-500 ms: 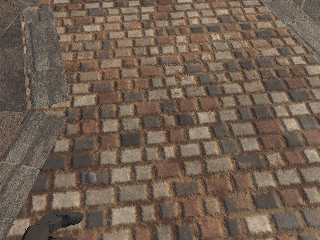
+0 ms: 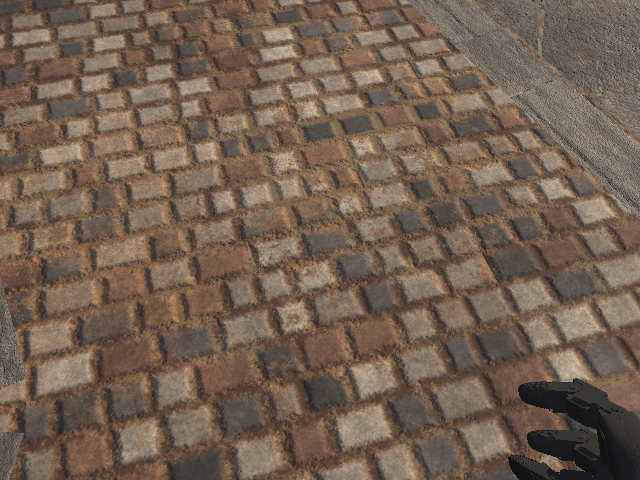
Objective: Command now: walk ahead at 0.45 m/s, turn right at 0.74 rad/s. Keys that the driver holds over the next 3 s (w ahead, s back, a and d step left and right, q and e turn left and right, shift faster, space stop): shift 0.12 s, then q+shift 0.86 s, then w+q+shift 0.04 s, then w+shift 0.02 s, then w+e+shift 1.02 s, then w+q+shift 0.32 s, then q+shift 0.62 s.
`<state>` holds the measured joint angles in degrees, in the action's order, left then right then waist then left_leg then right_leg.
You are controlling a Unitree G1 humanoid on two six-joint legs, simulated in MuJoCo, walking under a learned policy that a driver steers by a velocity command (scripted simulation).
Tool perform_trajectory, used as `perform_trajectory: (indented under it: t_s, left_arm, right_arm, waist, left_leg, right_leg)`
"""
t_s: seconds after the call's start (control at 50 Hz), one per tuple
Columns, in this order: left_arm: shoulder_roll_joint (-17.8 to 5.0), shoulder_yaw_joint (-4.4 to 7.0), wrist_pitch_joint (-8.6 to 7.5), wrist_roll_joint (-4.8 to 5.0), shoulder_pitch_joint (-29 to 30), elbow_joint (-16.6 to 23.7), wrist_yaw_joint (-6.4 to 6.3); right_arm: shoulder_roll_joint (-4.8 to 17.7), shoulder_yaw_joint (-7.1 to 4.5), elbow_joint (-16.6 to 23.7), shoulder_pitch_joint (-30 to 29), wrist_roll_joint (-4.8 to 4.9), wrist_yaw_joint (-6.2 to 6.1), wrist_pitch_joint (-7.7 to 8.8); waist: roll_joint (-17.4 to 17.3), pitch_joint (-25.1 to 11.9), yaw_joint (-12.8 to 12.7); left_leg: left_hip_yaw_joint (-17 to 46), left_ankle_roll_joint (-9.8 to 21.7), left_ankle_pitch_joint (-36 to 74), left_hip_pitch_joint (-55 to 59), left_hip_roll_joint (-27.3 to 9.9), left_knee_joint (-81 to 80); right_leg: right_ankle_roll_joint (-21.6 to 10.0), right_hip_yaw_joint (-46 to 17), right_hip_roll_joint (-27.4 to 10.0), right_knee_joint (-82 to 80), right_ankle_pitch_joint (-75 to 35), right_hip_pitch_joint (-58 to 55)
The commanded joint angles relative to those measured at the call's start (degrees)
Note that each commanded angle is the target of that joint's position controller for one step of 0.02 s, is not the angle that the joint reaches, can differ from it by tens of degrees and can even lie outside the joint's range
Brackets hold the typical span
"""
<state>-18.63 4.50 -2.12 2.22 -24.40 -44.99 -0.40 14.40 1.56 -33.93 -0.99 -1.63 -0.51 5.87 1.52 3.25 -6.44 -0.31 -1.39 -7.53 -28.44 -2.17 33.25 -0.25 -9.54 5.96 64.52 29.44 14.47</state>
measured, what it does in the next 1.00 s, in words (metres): walks ahead, turning left: right foot, then left foot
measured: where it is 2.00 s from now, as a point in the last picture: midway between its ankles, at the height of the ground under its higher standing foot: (246, 335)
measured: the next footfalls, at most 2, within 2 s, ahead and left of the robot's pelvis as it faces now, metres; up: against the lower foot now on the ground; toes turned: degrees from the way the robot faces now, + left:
right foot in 0.30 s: +0.33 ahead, -0.12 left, +0.00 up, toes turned -2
left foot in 0.66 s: +0.27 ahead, +0.15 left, +0.00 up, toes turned +19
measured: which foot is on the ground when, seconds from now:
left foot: down 0.00-0.32, up 0.34-0.64, down 0.66-1.00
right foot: up 0.00-0.28, down 0.30-0.66, up 0.68-1.00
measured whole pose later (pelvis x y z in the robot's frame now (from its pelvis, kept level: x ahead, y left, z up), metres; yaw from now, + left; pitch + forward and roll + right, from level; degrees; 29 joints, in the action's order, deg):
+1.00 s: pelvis +0.24 +0.06 +0.02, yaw +32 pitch +4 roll -4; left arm -17.2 5.9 -0.2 0.1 -1.3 -41.3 -2.0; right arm 18.0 -5.5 -34.2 11.0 1.2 -2.9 -2.5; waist 1.2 2.0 0.5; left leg 12.2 3.7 -10.0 -20.0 5.7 27.7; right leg 4.2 -8.3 4.0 50.1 16.6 31.6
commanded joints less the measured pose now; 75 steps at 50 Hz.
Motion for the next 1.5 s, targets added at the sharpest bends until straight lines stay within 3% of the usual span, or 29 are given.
perform_trajectory:
  t_s: [0.02,0.1,0.16,0.22,0.28,0.3,0.32,0.34,0.36,0.4,0.44,0.5,0.64,0.66,0.68,0.7,0.72,0.76,0.82,0.96,1.04,1.12,1.2,1.22,1.24,1.26,1.3,1.38,1.5]
  left_arm:
    - [-6.02,0.64,0.37,0.25,3.37,8.6,-1.14]
    - [0.07,-0.53,2.24,-0.55,5.85,11.51,-0.45]
    - [1.45,-1.75,1.08,-2.03,9.55,11.96,0.65]
    - [-0.35,-1.68,-0.2,-2.64,13.32,11.73,2.02]
    - [-3.91,-0.25,-0.96,-3.41,14.94,11.82,1.45]
    - [-6.77,0.63,-1.03,-3.96,14.55,11.98,0.69]
    - [-10.75,1.39,-0.71,-5.57,11.63,13.04,-0.47]
    - [-10.52,1.3,0.4,-6.47,9.64,13.56,-0.73]
    - [-7.4,0.71,1.47,-4.86,9.46,13.8,-0.53]
    - [-5.2,0.27,2.31,-2.53,15.07,13.21,-0.64]
    - [-4.77,0.45,2.48,-3.09,20.44,12.69,-0.97]
    - [-3.8,0.91,1.73,-3.72,24.76,12.29,-1.58]
    - [-4.62,2.27,1.87,-0.79,25.23,8.46,-1.69]
    - [-2.6,2.0,2.23,-0.54,23.45,7.25,-1.43]
    - [-0.44,1.6,2.92,-2.28,21.12,7.41,-1.13]
    - [-0.18,1.29,3.0,-3.68,24.98,10.72,-1.56]
    - [-2.13,1.73,2.85,-3.25,27.84,11.04,-2.02]
    - [-3.38,2.51,2.35,-2.68,26.69,9.4,-3.05]
    - [-3.47,2.95,1.81,-2.9,24.52,8.28,-2.77]
    - [-1.79,2.12,1.08,-2.08,25.54,7.81,-1.68]
    - [-3.12,2.27,-0.2,-1.21,24.2,7.17,-0.12]
    - [-2.35,1.41,-2.77,-1.22,21.92,6.16,1.64]
    - [-1.98,0.88,-4.45,-0.82,11.81,2.47,2.0]
    - [-4.39,0.62,-2.37,-6.75,5.91,1.08,2.09]
    - [-10.85,2.25,-1.64,-5.99,1.25,0.52,2.17]
    - [-11.81,2.79,-0.78,-5.27,1.6,0.62,2.85]
    - [-9.3,2.47,-0.71,-3.38,3.45,1.72,3.08]
    - [-7.52,2.0,-1.05,-2.7,0.41,-0.46,1.74]
    - [-7.62,2.84,-0.3,-2.84,-2.79,-2.19,1.3]
  right_arm:
    - [7.87,-4.42,-0.29,14.32,0.61,-0.93,-1.22]
    - [6.86,-4.99,-3.4,8.0,1.4,-0.25,-0.66]
    - [9.45,-5.98,-5.62,6.09,2.2,-0.22,-0.36]
    - [11.14,-6.36,-8.32,8.73,4.04,0.58,-0.24]
    - [13.04,-6.92,-9.65,10.74,4.45,0.85,-0.84]
    - [11.87,-6.63,-9.81,12.59,3.83,0.94,-0.78]
    - [9.08,-5.56,-8.21,13.64,2.35,1.05,-0.52]
    - [6.4,-4.45,-8.91,21.17,3.19,0.97,-1.16]
    - [11.84,-6.1,-10.01,21.44,3.93,1.09,-2.55]
    - [11.66,-6.94,-9.09,18.61,4.19,0.23,-5.12]
    - [9.71,-7.04,-8.7,19.26,3.63,-1.13,-7.9]
    - [6.88,-6.9,-6.73,18.96,2.84,-1.68,-9.49]
    - [7.76,-8.51,-4.13,18.74,2.43,1.11,-9.93]
    - [9.24,-9.43,-4.81,20.64,1.79,0.67,-9.85]
    - [16.69,-11.42,-3.76,21.63,1.38,-0.52,-9.33]
    - [20.67,-11.43,-1.09,19.66,-0.15,-0.38,-7.87]
    - [19.7,-11.5,-0.78,19.4,-0.75,0.41,-6.43]
    - [15.92,-10.55,-0.18,14.03,1.97,-0.13,-5.55]
    - [11.92,-9.14,1.8,10.94,2.66,-1.82,-6.76]
    - [13.54,-9.99,3.86,11.52,2.75,-2.83,-7.76]
    - [13.63,-9.68,4.47,11.66,3.17,-2.19,-7.79]
    - [10.29,-7.29,2.98,13.58,2.05,-0.54,-6.07]
    - [8.05,-5.72,3.24,10.82,1.56,0.18,-4.44]
    - [8.4,-5.89,3.56,9.18,-2.15,0.86,-4.75]
    - [6.22,-5.33,7.37,4.1,-1.5,1.22,-4.18]
    - [7.51,-5.24,9.27,1.04,-1.78,1.25,-3.35]
    - [9.61,-5.66,7.15,1.51,-1.97,1.76,-2.16]
    - [6.14,-4.39,6.38,1.1,-1.68,3.25,-2.65]
    - [5.02,-3.42,7.64,-5.26,-0.02,2.92,-1.88]
  waist:
    - [-6.84,-16.46,10.06]
    - [-7.86,-4.89,4.23]
    - [-6.03,-7.13,4.07]
    - [-6.06,-8.45,4.76]
    - [-4.31,-7.61,3.62]
    - [-2.82,-8.38,3.77]
    - [4.22,-14.2,2.99]
    - [14.71,-25.77,2.94]
    - [8.59,-27.64,1.66]
    - [5.19,-18.7,4.49]
    - [6.72,-11.5,7.68]
    - [7.24,-9.9,9.33]
    - [5.77,-11.05,10.66]
    - [1.13,-8.98,10.93]
    - [-17.58,-4.54,9.5]
    - [-22.84,-5.78,8.46]
    - [-15.41,-9.24,10.87]
    - [-8.36,-7.43,7.47]
    - [-9.24,-10.29,5.79]
    - [-9.2,-9.97,6.76]
    - [-12.12,-10.2,7.81]
    - [-13.0,-8.22,9.41]
    - [-8.81,-3.97,4.8]
    - [0.57,-1.89,2.23]
    - [11.69,2.79,0.51]
    - [10.24,6.74,1.09]
    - [2.77,3.14,2.24]
    - [7.32,0.32,2.02]
    - [8.02,0.2,0.28]
  left_leg:
    - [19.5,13.72,33.59,40.93,-19.76,-7.12]
    - [8.37,13.81,32.42,20.15,-15.12,-16.03]
    - [0.91,13.33,35.68,14.69,-11.08,-16.88]
    - [2.08,12.3,31.58,16.35,-10.0,-15.2]
    - [4.62,8.53,24.34,16.97,-7.69,-7.88]
    - [3.91,6.04,19.44,14.24,-4.51,-2.8]
    - [1.49,2.34,-1.25,4.28,-0.07,10.02]
    - [2.02,-0.8,-34.04,-5.08,3.04,27.77]
    - [5.69,-1.79,-35.15,-5.68,1.09,35.23]
    - [3.73,-3.13,-28.61,-11.29,-2.03,37.64]
    - [1.85,-4.92,-22.69,-6.49,-3.02,36.22]
    - [0.05,-4.47,-16.15,-0.47,-3.85,28.97]
    - [-5.1,2.62,-4.09,13.5,-1.02,4.28]
    - [-2.48,5.13,0.11,16.85,0.0,-1.02]
    - [16.4,11.04,21.06,20.96,-11.31,-10.69]
    - [33.21,21.13,25.09,22.09,-17.9,-13.47]
    - [32.28,21.87,14.77,22.58,-17.8,-15.83]
    - [26.1,15.2,6.6,22.24,-12.45,-14.9]
    - [22.35,12.46,10.15,20.59,-8.81,-13.15]
    - [27.87,12.11,5.29,22.1,-5.53,-11.88]
    - [32.9,12.91,-23.53,18.15,-4.18,-15.91]
    - [31.37,13.98,-28.88,13.86,-6.0,-15.9]
    - [24.48,11.7,-31.04,6.53,-3.86,-10.06]
    - [17.35,9.05,-31.05,-3.04,2.61,1.65]
    - [4.53,5.26,-22.2,-16.87,8.18,15.72]
    - [5.03,4.05,-20.08,-26.3,5.55,19.45]
    - [6.53,1.47,-10.62,-21.04,2.41,20.44]
    - [2.07,-1.04,-7.96,-9.67,3.6,13.88]
    - [0.29,-1.4,-6.57,2.61,6.75,-2.25]
  right_leg:
    - [3.9,4.56,-7.79,17.71,-1.95,30.26]
    - [3.66,5.89,-10.38,3.65,-3.23,23.91]
    - [1.93,7.5,-8.6,-16.94,-18.31,13.04]
    - [0.4,7.47,-6.2,-28.43,-28.83,5.75]
    - [-2.08,8.31,-4.49,-38.89,-36.56,-1.3]
    - [-3.71,7.19,-7.06,-39.35,-48.81,-6.95]
    - [-8.48,-1.61,-19.22,-32.97,-79.45,-19.77]
    - [-18.81,-13.59,-34.51,-32.63,-90.06,-30.75]
    - [-19.19,-11.78,-32.23,-33.58,-81.84,-27.91]
    - [-15.97,-5.11,-27.39,-38.39,-56.83,-19.64]
    - [-14.28,0.18,-25.17,-44.66,-42.16,-5.51]
    - [-12.83,7.6,-24.55,-47.57,-36.01,1.35]
    - [-5.94,15.99,-25.44,-39.49,-26.85,-0.67]
    - [-2.42,18.29,-22.08,-32.16,-19.0,2.86]
    - [3.71,23.84,-14.06,-13.79,-1.62,15.72]
    - [5.92,13.44,-6.06,1.15,10.18,27.77]
    - [4.21,6.89,-5.77,6.14,7.57,29.98]
    - [1.9,3.7,-7.43,3.73,-3.3,30.69]
    - [2.58,3.36,-5.69,2.02,-10.33,25.72]
    - [4.76,1.03,-1.78,-14.66,-12.87,23.01]
    - [3.95,1.71,-1.87,-23.38,-13.03,16.91]
    - [1.43,6.69,-5.16,-27.36,-12.45,7.66]
    - [-4.1,8.17,-6.05,-36.76,-11.53,-4.05]
    - [-6.53,-4.05,-9.85,-42.69,5.92,-9.44]
    - [-12.03,-27.4,-21.05,-54.8,20.13,-13.6]
    - [-15.18,-41.56,-25.29,-59.28,23.04,-13.46]
    - [-13.02,-30.86,-20.98,-55.56,11.24,-13.51]
    - [-11.71,-18.54,-12.91,-55.21,-2.7,-9.0]
    - [-12.12,-18.93,-11.83,-51.9,-15.07,-6.28]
